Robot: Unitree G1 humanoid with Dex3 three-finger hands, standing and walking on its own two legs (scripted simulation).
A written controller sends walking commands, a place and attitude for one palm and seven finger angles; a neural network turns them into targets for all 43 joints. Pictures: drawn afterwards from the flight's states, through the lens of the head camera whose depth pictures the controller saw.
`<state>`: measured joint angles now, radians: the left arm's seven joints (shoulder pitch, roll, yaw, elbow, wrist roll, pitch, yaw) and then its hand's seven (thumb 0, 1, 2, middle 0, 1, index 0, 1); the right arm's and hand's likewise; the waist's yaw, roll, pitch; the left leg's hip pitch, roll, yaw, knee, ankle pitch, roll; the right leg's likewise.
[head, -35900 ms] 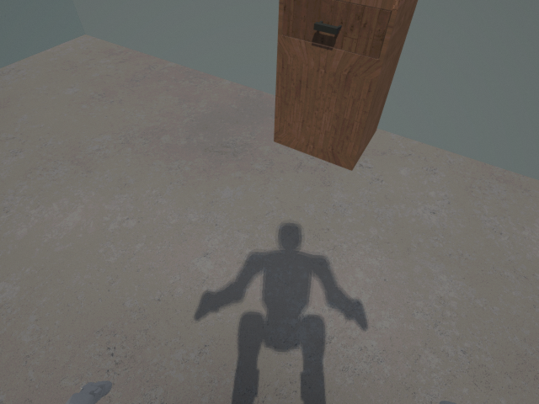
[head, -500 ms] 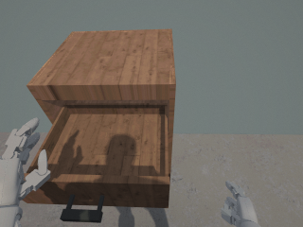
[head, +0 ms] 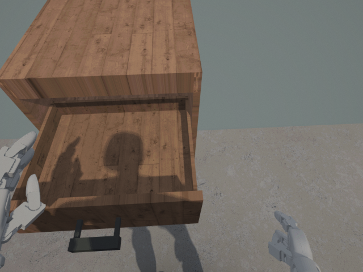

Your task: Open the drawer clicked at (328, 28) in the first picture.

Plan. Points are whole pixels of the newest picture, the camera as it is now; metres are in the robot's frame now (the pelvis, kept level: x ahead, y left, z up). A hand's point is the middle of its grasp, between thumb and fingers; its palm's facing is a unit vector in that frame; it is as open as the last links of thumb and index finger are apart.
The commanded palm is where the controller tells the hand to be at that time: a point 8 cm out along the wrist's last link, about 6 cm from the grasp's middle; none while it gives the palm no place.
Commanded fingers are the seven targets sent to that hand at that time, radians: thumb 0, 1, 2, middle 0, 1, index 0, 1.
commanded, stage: step back with the hand held close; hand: left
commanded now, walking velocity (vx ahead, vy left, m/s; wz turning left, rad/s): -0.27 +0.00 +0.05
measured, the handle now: (97, 233) +0.20 +0.20 -0.05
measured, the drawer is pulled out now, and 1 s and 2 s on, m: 0.30 0.30 0.30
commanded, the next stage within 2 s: stop stepping back and stand still in 1.00 s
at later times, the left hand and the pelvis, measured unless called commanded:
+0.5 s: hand out of the picture +0.12 +0.25 +0.15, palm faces +0.37 -0.82 -0.43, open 7.4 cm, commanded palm +0.05 +0.30 +0.18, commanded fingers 0.00 0.90 0.90 -0.20 -0.30 -0.20 -0.30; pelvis -0.07 +0.01 -0.02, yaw +2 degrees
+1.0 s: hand out of the picture +0.07 +0.20 +0.16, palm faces +0.21 -0.82 -0.54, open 7.4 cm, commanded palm +0.01 +0.26 +0.18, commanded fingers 0.00 0.90 0.90 -0.20 -0.30 -0.20 -0.30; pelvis -0.14 -0.01 -0.01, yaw -2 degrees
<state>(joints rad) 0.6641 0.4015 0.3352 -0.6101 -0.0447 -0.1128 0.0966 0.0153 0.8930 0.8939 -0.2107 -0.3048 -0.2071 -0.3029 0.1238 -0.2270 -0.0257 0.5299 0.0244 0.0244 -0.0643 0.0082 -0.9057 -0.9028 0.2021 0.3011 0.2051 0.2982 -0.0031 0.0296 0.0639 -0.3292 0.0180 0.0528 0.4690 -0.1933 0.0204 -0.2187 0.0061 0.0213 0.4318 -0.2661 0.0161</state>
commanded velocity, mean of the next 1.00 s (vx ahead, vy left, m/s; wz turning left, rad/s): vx -0.35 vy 0.00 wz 0.04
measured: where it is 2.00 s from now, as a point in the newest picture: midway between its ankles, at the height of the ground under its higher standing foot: outside the picture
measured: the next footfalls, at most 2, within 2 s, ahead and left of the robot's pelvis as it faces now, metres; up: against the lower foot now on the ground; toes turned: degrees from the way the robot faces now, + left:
right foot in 0.78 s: -0.18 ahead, -0.12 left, +0.00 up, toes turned -3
left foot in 0.98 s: -0.07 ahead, +0.07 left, +0.00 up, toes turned -1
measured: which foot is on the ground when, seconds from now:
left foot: down 0.00-0.84, up 0.86-0.96, down 0.98-1.00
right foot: down 0.00-0.52, up 0.54-0.76, down 0.78-1.00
